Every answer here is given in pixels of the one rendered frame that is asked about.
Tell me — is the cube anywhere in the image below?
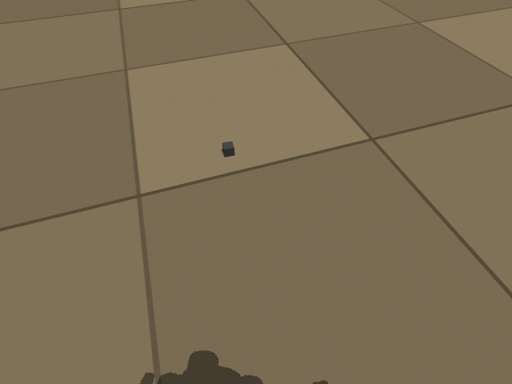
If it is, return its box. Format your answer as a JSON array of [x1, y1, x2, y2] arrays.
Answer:
[[222, 142, 235, 157]]

